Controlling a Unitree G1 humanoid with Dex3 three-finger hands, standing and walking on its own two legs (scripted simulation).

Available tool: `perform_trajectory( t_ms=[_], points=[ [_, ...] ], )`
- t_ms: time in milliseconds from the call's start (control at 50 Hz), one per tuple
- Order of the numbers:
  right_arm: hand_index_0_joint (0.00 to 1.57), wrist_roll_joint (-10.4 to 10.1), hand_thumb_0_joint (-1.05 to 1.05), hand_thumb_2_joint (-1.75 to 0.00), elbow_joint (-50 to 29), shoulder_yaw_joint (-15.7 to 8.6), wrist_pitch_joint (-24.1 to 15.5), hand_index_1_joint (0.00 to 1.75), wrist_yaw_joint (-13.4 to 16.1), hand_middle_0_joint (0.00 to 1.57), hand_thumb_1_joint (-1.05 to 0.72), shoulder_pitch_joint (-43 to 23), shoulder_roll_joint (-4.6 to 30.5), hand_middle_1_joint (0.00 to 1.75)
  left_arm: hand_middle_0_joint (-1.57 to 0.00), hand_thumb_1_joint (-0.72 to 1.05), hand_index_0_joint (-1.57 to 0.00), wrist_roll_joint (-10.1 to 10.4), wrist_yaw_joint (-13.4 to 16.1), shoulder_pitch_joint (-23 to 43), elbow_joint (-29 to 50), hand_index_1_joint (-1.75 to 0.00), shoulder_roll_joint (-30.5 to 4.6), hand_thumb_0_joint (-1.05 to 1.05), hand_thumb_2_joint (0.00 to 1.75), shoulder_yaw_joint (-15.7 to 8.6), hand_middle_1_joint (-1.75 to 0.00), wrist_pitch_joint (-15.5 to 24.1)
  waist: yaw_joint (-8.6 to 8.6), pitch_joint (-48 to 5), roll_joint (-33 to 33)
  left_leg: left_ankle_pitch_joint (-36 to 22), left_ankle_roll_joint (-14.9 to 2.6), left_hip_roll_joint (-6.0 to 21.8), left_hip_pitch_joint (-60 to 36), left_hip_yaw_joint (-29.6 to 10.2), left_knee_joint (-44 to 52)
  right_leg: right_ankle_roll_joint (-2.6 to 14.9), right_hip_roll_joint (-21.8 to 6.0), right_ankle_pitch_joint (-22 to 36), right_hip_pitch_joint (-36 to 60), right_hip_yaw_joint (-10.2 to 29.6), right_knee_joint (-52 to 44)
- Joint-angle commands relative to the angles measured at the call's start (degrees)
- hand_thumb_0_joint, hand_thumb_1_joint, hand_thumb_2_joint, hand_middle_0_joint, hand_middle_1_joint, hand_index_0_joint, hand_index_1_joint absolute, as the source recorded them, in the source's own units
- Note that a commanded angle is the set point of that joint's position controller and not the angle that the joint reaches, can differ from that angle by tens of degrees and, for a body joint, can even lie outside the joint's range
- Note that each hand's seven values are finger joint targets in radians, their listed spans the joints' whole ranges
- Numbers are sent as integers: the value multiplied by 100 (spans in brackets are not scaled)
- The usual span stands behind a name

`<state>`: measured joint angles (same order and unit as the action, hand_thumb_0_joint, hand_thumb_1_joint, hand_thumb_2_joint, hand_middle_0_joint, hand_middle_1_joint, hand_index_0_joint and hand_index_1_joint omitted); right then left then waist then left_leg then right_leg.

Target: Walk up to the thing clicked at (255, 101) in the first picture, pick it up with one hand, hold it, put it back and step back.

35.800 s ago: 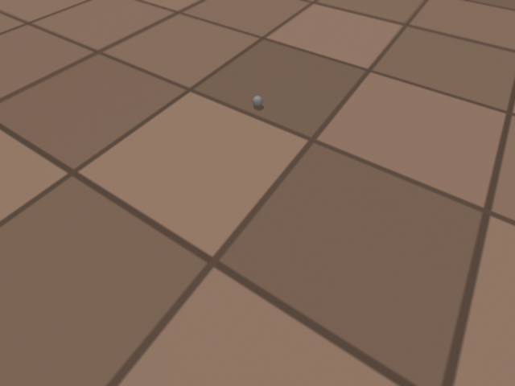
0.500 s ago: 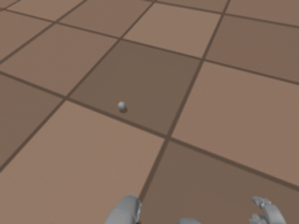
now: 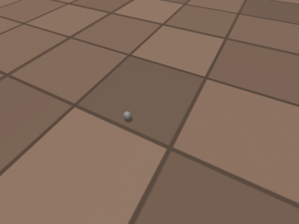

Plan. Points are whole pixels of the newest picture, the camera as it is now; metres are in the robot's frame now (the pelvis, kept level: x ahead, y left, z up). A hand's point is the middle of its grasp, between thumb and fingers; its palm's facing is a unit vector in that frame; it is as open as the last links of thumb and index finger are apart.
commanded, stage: step back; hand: left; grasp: from above
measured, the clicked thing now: (127, 115) +1.06 +0.22 -0.73
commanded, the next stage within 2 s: stand in 0.58 s
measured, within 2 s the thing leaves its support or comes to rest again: neither
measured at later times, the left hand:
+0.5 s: hand out of the picture +0.12 +0.30 -0.15, palm faces -0.01 -0.93 -0.36, open 7.4 cm
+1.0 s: hand (60, 222) +0.15 +0.27 -0.13, palm faces -0.04 -0.94 -0.33, open 7.4 cm
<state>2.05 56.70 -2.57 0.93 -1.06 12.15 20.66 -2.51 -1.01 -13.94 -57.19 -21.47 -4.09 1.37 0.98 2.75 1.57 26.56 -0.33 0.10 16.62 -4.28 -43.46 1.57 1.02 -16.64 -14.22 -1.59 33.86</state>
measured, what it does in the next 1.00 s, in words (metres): shifts its weight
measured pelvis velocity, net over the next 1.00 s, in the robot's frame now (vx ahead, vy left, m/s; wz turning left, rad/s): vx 0.05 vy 0.03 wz -0.01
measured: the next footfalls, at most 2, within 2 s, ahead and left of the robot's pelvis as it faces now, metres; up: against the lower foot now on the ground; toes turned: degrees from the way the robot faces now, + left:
none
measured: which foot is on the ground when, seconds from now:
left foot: down 0.00-1.00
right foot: down 0.00-1.00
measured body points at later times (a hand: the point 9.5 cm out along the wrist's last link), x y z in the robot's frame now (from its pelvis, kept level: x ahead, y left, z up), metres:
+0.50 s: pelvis +0.05 +0.03 +0.01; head +0.06 +0.04 +0.46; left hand +0.12 +0.34 -0.12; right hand +0.15 -0.26 -0.12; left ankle +0.05 +0.15 -0.73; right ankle +0.03 -0.10 -0.73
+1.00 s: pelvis +0.05 +0.03 +0.02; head +0.06 +0.03 +0.47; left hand +0.15 +0.32 -0.11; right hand +0.14 -0.27 -0.11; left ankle +0.05 +0.15 -0.73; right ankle +0.03 -0.10 -0.73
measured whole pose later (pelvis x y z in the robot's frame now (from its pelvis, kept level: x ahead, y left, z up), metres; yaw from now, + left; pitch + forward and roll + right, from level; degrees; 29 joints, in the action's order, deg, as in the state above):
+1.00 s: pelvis +0.05 +0.03 +0.02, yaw -1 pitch -2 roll +0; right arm 0.6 65.6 -0.6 -1.2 -0.5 3.7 20.0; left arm -0.7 -0.6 -3.3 -65.2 -19.6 -0.2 0.9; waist -0.6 3.7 -0.2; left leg 9.8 0.4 0.9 6.2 1.8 -18.5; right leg -1.3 -1.5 -11.4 -4.5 -0.1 18.4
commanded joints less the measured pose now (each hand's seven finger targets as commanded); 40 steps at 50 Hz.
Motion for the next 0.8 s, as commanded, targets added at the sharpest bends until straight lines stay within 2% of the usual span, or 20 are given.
perform_trajectory(
  t_ms=[0,80,120,140,160,180,200,220,260,280,320,340,380,400,440,480,540,560,660,780],
  points=[
    [20,-82,0,-90,-436,-315,-224,30,83,20,-90,-183,1220,30,-20,90,-20,50,188,300,511,-30,-1648,0,90,-411,-30,293,77,429,-440,66,-36,149,1443,-439,-755,1093,-2002,-1555,351,2641,-2013],
    [20,-51,0,-90,-351,-308,-259,30,15,20,-90,-109,1059,30,-20,90,-20,47,141,448,480,-30,-1559,0,90,-326,-30,272,40,-5,-997,-75,42,117,372,288,279,819,-1528,-117,-7,1414,-1539],
    [20,-51,0,-90,-274,-311,-292,30,20,20,-90,-1,960,30,-20,90,-20,89,118,645,548,-30,-1496,0,90,-246,-30,208,-129,-129,-1006,-843,50,-19,-355,601,1325,689,-1335,568,-262,987,-1056],
    [20,-30,0,-90,-203,-344,-319,30,54,20,-90,61,966,30,-20,90,-20,112,112,648,563,-30,-1336,0,90,-163,-30,163,-192,-276,-818,-1247,15,-96,-859,589,1706,535,-1151,1008,-431,775,-577],
    [20,0,0,-90,-197,-368,-350,30,101,20,-90,65,1034,30,-20,90,-20,141,118,585,568,-30,-1137,0,90,-81,-30,135,-239,-432,-556,-1643,-72,121,-1246,261,2015,344,-954,1460,-548,555,-83],
    [20,50,0,-90,-235,-422,-399,30,154,20,-90,139,1376,30,-20,90,-20,209,106,555,647,-30,-809,0,90,12,-30,106,-243,-701,435,-1790,-382,1222,-1348,-1249,2478,-4,-458,879,-827,299,688],
    [20,2,0,-90,-324,-412,-397,30,150,20,-90,-250,1699,30,-20,90,-20,289,150,482,476,-30,-971,0,90,-54,-30,25,-97,-500,620,-1061,-988,1801,-647,-1901,2620,-75,-145,-1158,-681,225,824],
    [20,-34,0,-90,-318,-424,-377,30,137,20,-90,-474,1687,30,-20,90,-20,258,164,474,366,-30,-1177,0,90,-84,-30,4,-86,-306,479,-632,-1239,1888,-172,-1873,2669,-46,-277,-1436,-372,376,1135],
    [20,-1,0,-90,-350,-328,-369,30,155,20,-90,-712,1485,30,-20,90,-20,238,156,411,284,-30,-1061,0,90,-59,-30,16,18,-138,547,-1241,-1027,1594,-297,-1279,2431,12,-351,-1221,-455,409,810],
    [20,0,0,-90,-327,-323,-362,30,160,20,-90,-849,1465,30,-20,90,-20,245,158,315,202,-30,-1041,0,90,-49,-30,46,63,-103,727,-1519,-828,1402,-240,-933,2283,23,-362,-855,-280,288,278],
    [20,-81,0,-90,-279,-261,-306,30,137,20,-90,-998,1342,30,-20,90,-20,204,169,100,-10,-30,-1015,0,90,-59,-30,125,166,-283,772,-2266,-485,1099,-148,-476,1845,-14,-310,372,495,221,-858],
    [20,-125,0,-90,-282,-230,-286,30,139,20,-90,-955,1231,30,-20,90,-20,162,191,187,-25,-30,-1138,0,90,-99,-30,144,108,-417,527,-2426,-330,960,-9,-312,1709,34,-397,1033,863,413,-791],
    [20,-178,0,-90,-198,-190,-257,30,145,20,-90,-850,1041,30,-20,90,-20,168,179,548,40,-30,-1444,0,90,-105,-30,172,-95,-440,-99,-1431,-123,561,-232,-7,1687,252,-902,991,474,1121,-924],
    [20,-142,0,-90,-110,-183,-262,30,149,20,-90,-811,1060,30,-20,90,-20,177,168,743,82,-30,-1388,0,90,-70,-30,173,-130,-389,-146,-1479,-121,598,-457,-20,1780,242,-931,1052,345,1099,-895],
    [20,-121,0,-90,-3,-196,-304,30,153,20,-90,-984,1145,30,-20,90,-20,211,182,846,56,-30,-1240,0,90,-21,-30,166,-72,-510,-21,-2420,-173,720,-618,-30,1861,132,-761,1727,523,746,-780],
    [20,-154,0,-90,57,-179,-319,30,153,20,-90,-1049,1098,30,-20,90,-20,213,190,764,-70,-30,-1215,0,90,-3,-30,167,-16,-624,-184,-3053,-230,720,-774,54,1733,90,-744,2124,701,693,-814],
    [20,-162,0,-90,136,-169,-292,30,160,20,-90,-1110,1047,30,-20,90,-20,210,204,876,-100,-30,-1249,0,90,-9,-30,153,-40,-651,-301,-2975,-161,669,-841,175,1792,93,-816,2297,788,746,-911],
    [20,-199,0,-90,217,-102,-314,30,148,20,-90,-986,1118,30,-20,90,-20,271,174,978,-183,-30,-1039,0,90,111,-30,124,-139,-647,-227,-3175,-200,760,-1067,-56,2102,20,-804,2247,735,705,-1043],
    [20,-175,0,-90,363,-68,-342,30,139,20,-90,-1094,1128,30,-20,90,-20,254,176,1132,-282,-30,-1057,0,90,124,-30,86,-93,-721,-82,-3606,-142,814,-1246,-23,2357,-82,-793,2140,1039,596,-1285],
    [20,-186,0,-90,454,-40,-346,30,133,20,-90,-1218,1072,30,-20,90,-20,240,157,1261,-405,-30,-1077,0,90,138,-30,101,-88,-689,-150,-3236,-76,776,-1294,24,2609,-93,-870,1956,1139,607,-1592]
  ],
)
